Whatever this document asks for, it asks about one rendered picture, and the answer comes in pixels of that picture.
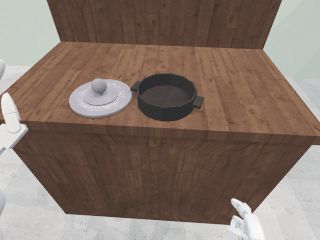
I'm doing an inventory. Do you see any knob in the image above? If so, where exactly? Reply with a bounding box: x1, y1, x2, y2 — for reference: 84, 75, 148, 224
91, 78, 107, 94

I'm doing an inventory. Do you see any right robot hand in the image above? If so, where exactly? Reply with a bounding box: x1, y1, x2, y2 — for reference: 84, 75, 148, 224
227, 198, 266, 240

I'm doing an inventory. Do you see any lid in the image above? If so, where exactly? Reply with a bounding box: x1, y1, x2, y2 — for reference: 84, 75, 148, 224
69, 79, 132, 118

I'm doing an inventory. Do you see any table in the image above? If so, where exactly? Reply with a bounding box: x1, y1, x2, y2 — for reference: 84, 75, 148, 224
0, 0, 320, 225

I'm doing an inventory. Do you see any pot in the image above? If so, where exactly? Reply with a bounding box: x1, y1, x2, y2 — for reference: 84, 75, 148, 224
130, 73, 204, 122

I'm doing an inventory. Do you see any left robot hand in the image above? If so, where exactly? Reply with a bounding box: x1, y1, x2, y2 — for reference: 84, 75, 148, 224
0, 59, 28, 155

